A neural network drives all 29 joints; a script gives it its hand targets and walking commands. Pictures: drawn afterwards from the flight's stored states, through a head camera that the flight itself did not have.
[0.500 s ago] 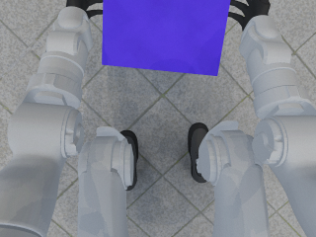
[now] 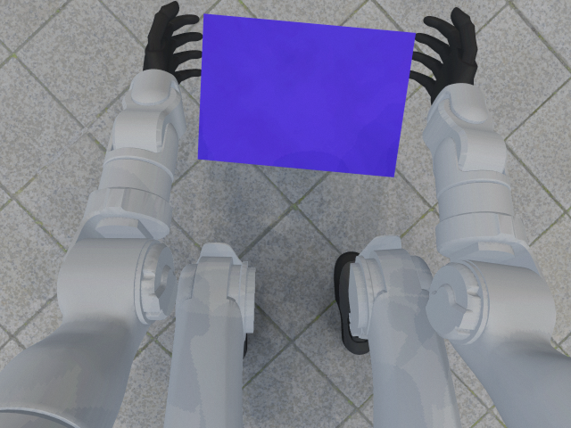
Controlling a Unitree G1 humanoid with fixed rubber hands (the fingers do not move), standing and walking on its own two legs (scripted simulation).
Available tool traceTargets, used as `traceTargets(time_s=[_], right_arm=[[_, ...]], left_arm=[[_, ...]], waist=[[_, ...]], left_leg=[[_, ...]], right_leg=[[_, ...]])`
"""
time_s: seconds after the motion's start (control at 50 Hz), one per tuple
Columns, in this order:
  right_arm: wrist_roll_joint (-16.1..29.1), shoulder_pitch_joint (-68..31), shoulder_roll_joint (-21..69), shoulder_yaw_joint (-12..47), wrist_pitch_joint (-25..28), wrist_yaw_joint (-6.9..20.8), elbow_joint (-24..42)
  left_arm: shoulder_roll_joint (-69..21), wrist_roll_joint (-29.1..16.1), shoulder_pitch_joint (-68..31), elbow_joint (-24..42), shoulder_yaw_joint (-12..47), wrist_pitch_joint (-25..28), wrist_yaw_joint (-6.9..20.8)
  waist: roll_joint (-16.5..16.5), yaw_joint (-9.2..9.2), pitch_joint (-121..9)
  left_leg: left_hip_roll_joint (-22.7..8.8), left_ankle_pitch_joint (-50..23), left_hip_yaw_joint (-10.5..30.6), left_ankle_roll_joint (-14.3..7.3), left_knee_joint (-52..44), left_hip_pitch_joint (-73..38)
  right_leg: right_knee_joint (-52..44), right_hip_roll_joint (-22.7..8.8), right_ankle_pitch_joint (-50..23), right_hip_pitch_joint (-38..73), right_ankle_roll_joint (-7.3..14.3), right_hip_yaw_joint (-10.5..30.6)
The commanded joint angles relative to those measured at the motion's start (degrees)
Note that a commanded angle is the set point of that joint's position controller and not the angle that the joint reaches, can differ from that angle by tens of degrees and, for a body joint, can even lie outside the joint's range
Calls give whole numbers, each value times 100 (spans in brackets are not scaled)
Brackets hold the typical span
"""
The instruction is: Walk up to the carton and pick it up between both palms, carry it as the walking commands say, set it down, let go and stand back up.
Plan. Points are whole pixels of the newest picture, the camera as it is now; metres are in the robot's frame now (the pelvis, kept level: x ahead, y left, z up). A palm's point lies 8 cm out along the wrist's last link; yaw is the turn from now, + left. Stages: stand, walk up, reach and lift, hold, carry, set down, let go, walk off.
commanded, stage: reach and lift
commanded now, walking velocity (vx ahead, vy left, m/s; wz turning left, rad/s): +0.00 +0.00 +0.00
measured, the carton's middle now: (300, 105) +0.51 -0.01 -0.20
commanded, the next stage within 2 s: none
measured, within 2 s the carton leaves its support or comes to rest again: neither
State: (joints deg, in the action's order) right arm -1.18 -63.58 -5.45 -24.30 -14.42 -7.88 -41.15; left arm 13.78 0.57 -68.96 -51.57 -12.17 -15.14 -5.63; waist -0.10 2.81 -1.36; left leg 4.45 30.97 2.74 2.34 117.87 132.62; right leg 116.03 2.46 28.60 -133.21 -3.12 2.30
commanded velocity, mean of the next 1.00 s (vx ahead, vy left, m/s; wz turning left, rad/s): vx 0.00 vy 0.00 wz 0.00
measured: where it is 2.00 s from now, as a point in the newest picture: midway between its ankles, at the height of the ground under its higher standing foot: (294, 324)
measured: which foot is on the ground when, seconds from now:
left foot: down 0.00-1.00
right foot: down 0.00-1.00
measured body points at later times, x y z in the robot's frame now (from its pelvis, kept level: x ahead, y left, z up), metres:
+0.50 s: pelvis +0.00 +0.00 +0.05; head +0.29 +0.01 +0.39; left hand +0.52 +0.16 -0.05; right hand +0.50 -0.18 -0.03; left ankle +0.11 +0.12 -0.37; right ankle +0.12 -0.13 -0.37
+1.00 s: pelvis +0.01 +0.00 +0.10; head +0.25 +0.01 +0.48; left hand +0.51 +0.16 +0.03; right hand +0.49 -0.18 +0.05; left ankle +0.11 +0.12 -0.37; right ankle +0.12 -0.13 -0.37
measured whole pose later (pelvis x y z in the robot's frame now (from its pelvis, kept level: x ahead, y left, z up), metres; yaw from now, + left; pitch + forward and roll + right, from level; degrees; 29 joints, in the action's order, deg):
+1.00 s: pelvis +0.01 +0.00 +0.10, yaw +0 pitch +44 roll -1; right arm -7.9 -54.6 -0.3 -27.0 -18.3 -6.4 -39.2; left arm 8.2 8.2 -57.7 -46.6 -18.5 -20.3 -3.0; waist 0.4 2.9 -12.2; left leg 5.7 28.9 4.5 2.5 99.0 113.6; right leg 97.2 4.5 26.8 -114.0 -3.5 3.8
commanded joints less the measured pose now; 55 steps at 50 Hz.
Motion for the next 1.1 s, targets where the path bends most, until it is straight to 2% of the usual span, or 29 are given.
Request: traceTargets(time_s=[0.0, 0.2, 0.38, 0.52, 0.84, 1.08], right_arm=[[511, -3449, 5110, 2866, -122, 1849, 238], [299, -3349, 5353, 2686, -324, 1930, 84], [298, -3163, 5562, 2784, -439, 2028, 197], [288, -2908, 5656, 2778, -431, 2120, 51], [178, -2670, 5899, 2699, -515, 2087, -125], [101, -2291, 6011, 2684, -537, 2139, -108]], left_arm=[[-5573, -612, -3514, 1129, 2063, 248, 1705], [-5655, -393, -3439, 1006, 1785, 75, 1815], [-5964, -413, -3285, 1237, 1927, -57, 1866], [-6157, -308, -3027, 1328, 1965, -79, 1846], [-6129, -223, -2796, 1191, 1786, -143, 1966], [-6354, -170, -2367, 1189, 1809, -171, 2026]], waist=[[362, 84, -6693], [334, 22, -6559], [396, 67, -6976], [463, 67, -7038], [354, 22, -6545], [324, 74, -6520]], left_leg=[[343, -1403, -742, -181, -1252, -3430], [350, -901, -774, -216, -1695, -3378], [409, -1171, -743, -180, -1997, -3935], [423, -1407, -694, -135, -2213, -4388], [441, -880, -744, -150, -2807, -4526], [480, -1111, -669, -144, -3295, -5115]], right_leg=[[-918, 404, -1619, 3704, 114, -899], [-1379, 428, -1146, 3861, 115, -864], [-1644, 500, -1320, 4116, 122, -898], [-1842, 554, -1421, 4096, 150, -920], [-2604, 565, -1020, 5001, 144, -786], [-3028, 586, -1254, 5507, 146, -769]])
